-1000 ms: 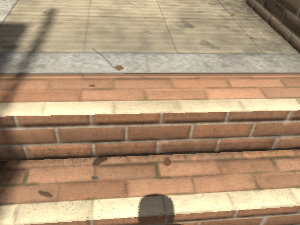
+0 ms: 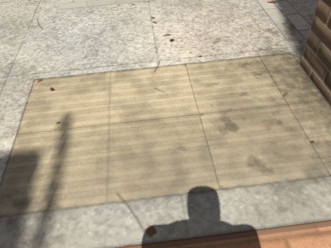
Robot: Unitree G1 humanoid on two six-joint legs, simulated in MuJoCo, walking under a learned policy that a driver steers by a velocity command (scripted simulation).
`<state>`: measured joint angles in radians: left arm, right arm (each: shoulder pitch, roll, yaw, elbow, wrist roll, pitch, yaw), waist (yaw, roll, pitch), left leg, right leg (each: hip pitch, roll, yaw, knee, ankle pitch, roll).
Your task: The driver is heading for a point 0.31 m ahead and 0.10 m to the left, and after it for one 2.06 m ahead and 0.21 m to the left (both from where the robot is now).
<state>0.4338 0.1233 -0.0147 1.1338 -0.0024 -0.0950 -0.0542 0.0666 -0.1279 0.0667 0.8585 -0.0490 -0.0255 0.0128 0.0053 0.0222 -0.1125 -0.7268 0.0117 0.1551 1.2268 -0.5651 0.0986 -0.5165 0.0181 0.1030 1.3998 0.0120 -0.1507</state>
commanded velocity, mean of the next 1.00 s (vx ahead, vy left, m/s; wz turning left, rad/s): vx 0.50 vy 0.00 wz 0.27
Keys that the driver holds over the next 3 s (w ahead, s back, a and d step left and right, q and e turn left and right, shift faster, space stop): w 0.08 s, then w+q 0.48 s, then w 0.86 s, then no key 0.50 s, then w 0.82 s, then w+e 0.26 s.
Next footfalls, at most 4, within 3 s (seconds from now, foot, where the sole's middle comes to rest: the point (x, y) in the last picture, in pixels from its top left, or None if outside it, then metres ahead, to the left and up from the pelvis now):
0.40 right None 0.39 -0.17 -0.47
1.02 left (131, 203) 0.61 0.18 -0.47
1.52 right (170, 121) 1.02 0.04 -0.47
1.92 left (115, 137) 0.93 0.27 -0.47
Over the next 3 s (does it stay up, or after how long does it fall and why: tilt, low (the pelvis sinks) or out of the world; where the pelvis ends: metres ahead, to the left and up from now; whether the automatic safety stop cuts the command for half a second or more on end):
stays up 1.29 0.29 0.31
